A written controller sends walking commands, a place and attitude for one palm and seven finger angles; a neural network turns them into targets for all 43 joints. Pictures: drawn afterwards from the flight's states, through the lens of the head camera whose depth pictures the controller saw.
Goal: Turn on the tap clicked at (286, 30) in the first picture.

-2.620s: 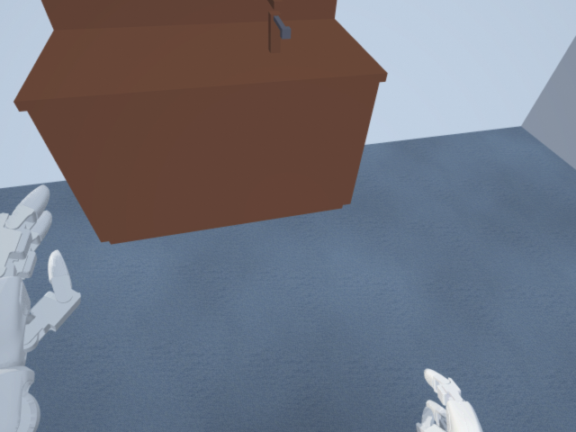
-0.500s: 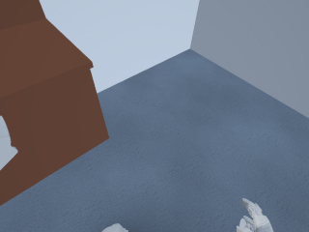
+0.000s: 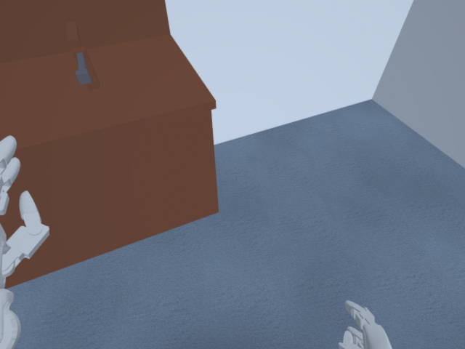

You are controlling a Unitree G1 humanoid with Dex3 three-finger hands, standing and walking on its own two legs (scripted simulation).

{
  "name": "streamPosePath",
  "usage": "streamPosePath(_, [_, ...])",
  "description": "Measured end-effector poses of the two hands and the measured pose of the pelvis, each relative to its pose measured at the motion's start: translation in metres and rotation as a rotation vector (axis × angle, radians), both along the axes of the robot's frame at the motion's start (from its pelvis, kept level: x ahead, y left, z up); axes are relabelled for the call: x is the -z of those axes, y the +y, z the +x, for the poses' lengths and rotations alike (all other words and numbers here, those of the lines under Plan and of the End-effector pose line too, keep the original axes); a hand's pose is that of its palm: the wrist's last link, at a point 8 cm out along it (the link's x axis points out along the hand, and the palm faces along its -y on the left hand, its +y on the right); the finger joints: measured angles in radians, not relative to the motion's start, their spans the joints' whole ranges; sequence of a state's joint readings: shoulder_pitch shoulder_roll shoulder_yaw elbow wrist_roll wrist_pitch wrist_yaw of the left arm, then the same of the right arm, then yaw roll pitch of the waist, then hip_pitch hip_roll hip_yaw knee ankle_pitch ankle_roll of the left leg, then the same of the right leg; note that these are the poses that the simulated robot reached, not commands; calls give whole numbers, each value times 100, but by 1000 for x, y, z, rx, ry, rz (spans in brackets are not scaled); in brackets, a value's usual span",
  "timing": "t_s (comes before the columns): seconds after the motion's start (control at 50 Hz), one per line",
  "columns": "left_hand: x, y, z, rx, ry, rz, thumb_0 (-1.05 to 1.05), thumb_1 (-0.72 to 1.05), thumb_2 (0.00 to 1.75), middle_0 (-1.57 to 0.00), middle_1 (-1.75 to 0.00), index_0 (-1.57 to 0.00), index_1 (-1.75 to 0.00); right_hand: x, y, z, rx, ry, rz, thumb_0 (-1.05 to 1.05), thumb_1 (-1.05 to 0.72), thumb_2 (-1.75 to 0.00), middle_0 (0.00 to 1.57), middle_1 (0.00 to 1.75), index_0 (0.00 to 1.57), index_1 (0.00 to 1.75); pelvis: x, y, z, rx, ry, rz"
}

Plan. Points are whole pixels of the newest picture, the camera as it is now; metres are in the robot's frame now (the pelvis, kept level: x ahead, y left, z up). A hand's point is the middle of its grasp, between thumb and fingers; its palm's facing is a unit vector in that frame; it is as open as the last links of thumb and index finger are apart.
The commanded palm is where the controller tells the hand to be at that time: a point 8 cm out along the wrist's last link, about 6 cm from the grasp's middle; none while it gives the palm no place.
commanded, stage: take the last steps up to it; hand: left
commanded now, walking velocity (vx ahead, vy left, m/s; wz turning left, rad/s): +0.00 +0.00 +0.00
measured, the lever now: (83, 76) +0.71 +0.45 +0.09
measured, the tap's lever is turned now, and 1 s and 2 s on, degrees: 0 0 0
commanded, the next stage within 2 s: none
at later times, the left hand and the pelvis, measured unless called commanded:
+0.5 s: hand (38, 262) +0.18 +0.25 +0.16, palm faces +0.51 -0.77 -0.38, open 7.4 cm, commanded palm +0.13 +0.28 +0.19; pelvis +0.00 -0.02 +0.01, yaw +5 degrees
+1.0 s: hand (28, 197) +0.25 +0.29 +0.19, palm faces +0.44 -0.81 -0.39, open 7.4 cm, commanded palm +0.20 +0.33 +0.19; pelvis +0.07 +0.04 +0.01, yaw +5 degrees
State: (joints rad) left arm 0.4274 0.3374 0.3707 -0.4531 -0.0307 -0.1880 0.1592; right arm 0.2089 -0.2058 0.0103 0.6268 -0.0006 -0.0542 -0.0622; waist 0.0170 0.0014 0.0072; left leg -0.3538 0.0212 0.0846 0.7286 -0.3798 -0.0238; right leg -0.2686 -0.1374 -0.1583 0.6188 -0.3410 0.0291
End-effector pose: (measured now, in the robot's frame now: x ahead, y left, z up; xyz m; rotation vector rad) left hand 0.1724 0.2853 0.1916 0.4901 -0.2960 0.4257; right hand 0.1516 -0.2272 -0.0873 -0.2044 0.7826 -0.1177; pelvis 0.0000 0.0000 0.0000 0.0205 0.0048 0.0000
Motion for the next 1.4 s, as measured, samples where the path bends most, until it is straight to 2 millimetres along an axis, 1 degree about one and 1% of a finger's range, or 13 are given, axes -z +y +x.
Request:
streamPosePath(0.12, [34,5,1,23,73,-92,1,89,90,-20,-30,-21,-30,-14,-2,5,14,-39,-52,2,-91,-90,20,30,20,30,3,7,-10,-20,-18,-7])
streamPosePath(0.22, [-5,-13,-17,94,-8,2,2,89,90,-21,-30,-21,-30,-24,6,0,-29,-60,-12,2,-91,-90,20,30,20,30,-5,-2,-15,-49,-14,-48])
streamPosePath(0.32, [-34,-18,-37,37,-74,140,1,88,90,-21,-30,-21,-30,-7,3,0,-34,-58,47,1,-91,-90,20,30,20,30,0,-14,-11,-55,-9,-44])
streamPosePath(0.4, [-18,-11,-41,-60,-24,80,1,89,90,-21,-30,-21,-30,11,-5,-1,-37,-2,58,1,-91,-90,20,30,20,30,1,-18,-7,-83,-25,-29])
streamPosePath(0.48, [12,-3,-37,-119,74,-49,1,89,90,-20,-30,-21,-30,8,-13,-3,-46,48,28,2,-91,-90,20,30,20,30,-8,-17,-2,-88,-29,-1])
streamPosePath(0.56, [23,-7,-26,-76,106,-94,1,89,90,-20,-30,-21,-30,-5,-18,0,-57,60,-33,2,-91,-90,20,30,20,30,-13,-13,1,-111,-28,7])
streamPosePath(0.68, [-5,8,-12,14,-51,-17,1,88,90,-21,-30,-21,-30,-24,-9,22,-48,11,-125,2,-91,-90,20,30,20,30,-7,9,15,-106,-20,-20])
streamPosePath(0.84, [-10,55,21,-25,-89,20,1,89,90,-21,-30,-21,-30,-28,45,55,-27,-65,-27,2,-91,-90,20,30,20,30,-6,34,37,-92,-16,-45])
streamPosePath(1.0, [-9,37,40,23,-2,2,1,89,90,-20,-30,-21,-30,-19,79,73,-89,-32,61,1,-91,-90,21,30,20,30,-14,36,65,-85,-2,-44])
streamPosePath(1.08, [-13,34,54,-12,17,52,1,88,90,-21,-30,-21,-30,-8,72,87,-98,-9,73,1,-90,-90,21,30,21,30,-11,27,84,-86,-4,-35])
streamPosePath(1.2, [-8,22,85,-61,-15,55,1,88,90,-21,-30,-21,-30,14,39,122,-93,11,50,2,-91,-90,21,30,21,30,4,13,108,-103,-21,-32])
streamPosePath(1.32, [7,15,111,-30,53,-15,1,88,90,-21,-30,-21,-30,-8,7,147,-47,16,-23,2,-91,-90,20,30,20,30,-8,11,131,-101,-11,-8])
streamPosePath(1.4, [1,17,126,1,49,2,1,88,90,-21,-30,-21,-30,-22,0,163,-40,12,-81,2,-91,-90,20,30,20,30,-12,15,147,-101,-1,-1])
